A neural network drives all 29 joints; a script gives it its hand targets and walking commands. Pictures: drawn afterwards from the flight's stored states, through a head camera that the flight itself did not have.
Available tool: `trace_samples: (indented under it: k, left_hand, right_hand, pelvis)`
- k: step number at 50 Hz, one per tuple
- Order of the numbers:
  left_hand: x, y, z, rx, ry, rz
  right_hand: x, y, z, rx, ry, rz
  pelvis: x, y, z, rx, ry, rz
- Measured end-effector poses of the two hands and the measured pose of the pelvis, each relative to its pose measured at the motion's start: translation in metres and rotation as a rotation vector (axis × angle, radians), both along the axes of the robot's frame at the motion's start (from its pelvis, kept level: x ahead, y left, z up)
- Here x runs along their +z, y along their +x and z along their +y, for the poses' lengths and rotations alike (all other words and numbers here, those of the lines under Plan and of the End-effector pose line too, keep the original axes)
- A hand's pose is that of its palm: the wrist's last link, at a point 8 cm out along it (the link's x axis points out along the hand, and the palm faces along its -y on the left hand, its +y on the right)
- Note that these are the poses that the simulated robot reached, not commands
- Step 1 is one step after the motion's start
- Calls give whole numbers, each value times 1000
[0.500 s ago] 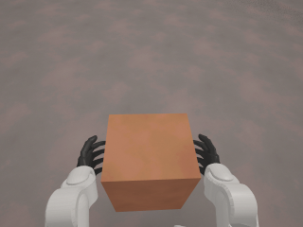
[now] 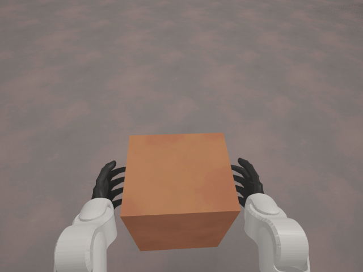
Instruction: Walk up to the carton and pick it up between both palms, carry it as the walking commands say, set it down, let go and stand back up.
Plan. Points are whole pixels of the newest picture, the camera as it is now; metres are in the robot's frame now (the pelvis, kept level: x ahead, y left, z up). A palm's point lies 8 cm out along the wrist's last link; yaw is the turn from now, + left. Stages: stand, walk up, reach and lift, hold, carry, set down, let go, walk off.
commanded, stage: carry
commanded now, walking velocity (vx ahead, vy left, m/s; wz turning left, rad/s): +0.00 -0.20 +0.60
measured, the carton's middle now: (178, 197) +0.29 +0.00 +0.02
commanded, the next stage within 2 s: none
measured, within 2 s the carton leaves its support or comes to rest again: neither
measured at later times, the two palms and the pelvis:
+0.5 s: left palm (145, 244) +0.17 +0.06 +0.09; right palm (288, 201) +0.24 -0.21 +0.09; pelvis -0.03 -0.14 +0.00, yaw +19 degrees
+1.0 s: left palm out of the picture +0.12 +0.00 +0.10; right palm (307, 199) +0.25 -0.25 +0.08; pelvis -0.04 -0.24 +0.00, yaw +31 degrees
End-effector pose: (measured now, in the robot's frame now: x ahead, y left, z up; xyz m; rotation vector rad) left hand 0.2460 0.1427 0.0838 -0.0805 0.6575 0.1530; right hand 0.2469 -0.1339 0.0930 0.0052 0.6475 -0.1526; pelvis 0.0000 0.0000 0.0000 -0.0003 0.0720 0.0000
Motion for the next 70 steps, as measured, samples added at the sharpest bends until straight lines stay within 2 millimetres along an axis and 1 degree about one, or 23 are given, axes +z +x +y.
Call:
trace_samples:
  k: [4,7,11,14,17,20,24,28,31,34,37,40,43,45,49,52,56,61,65,70]
  left_hand:
    - [-2,-17,-1,66,-9,41]
    - [0,-26,-9,103,-10,30]
    - [6,-35,-30,138,9,-7]
    - [6,-41,-51,151,44,-16]
    - [3,-51,-70,156,67,32]
    - [4,-62,-80,179,73,53]
    - [10,-74,-82,240,67,13]
    - [10,-90,-74,322,46,-40]
    - [3,-105,-70,392,14,-23]
    - [-2,-119,-74,446,-8,23]
    - [-1,-128,-83,486,-13,33]
    - [5,-130,-95,514,7,10]
    - [9,-126,-112,525,41,-14]
    - [10,-125,-123,513,56,6]
    - [11,-125,-141,481,61,36]
    - [14,-126,-146,469,60,21]
    - [15,-135,-146,488,38,7]
    - [22,-150,-146,534,33,2]
    - [26,-156,-147,553,33,-2]
    - [27,-158,-149,544,33,6]
  right_hand:
    - [-4,-1,0,66,-5,42]
    - [-2,-2,-8,99,-1,31]
    - [-3,-1,-28,131,22,-4]
    - [-11,-2,-49,143,57,-14]
    - [-18,-9,-66,151,77,33]
    - [-18,-13,-75,174,87,54]
    - [-9,-8,-74,233,81,14]
    - [2,-1,-59,317,54,-39]
    - [1,1,-49,390,16,-23]
    - [-4,-2,-47,445,-5,25]
    - [-4,-1,-52,482,-5,36]
    - [-3,3,-61,508,17,15]
    - [-7,8,-76,517,52,-9]
    - [-11,7,-89,507,63,9]
    - [-10,1,-110,478,67,38]
    - [-5,-2,-116,467,64,21]
    - [4,-5,-114,488,37,8]
    - [12,-9,-107,536,28,2]
    - [15,-13,-106,555,27,-3]
    - [13,-18,-111,546,26,6]
  pelvis:
    - [7,-8,-17,41,-8,2]
    - [9,-15,-34,73,-15,10]
    - [5,-21,-62,114,-21,23]
    - [-1,-26,-86,148,-35,18]
    - [1,-29,-103,205,-5,2]
    - [5,-31,-117,254,17,-8]
    - [4,-33,-132,315,20,-10]
    - [-3,-34,-143,373,2,-7]
    - [-3,-35,-154,398,13,3]
    - [2,-36,-167,429,2,-5]
    - [6,-36,-183,458,-6,-7]
    - [5,-34,-200,476,-8,-9]
    - [-1,-32,-218,487,-10,-21]
    - [0,-33,-226,507,-1,-26]
    - [5,-35,-236,533,20,-25]
    - [4,-39,-240,543,16,-23]
    - [6,-43,-246,543,26,-24]
    - [10,-46,-253,537,21,-33]
    - [11,-50,-257,538,23,-38]
    - [11,-55,-259,536,23,-42]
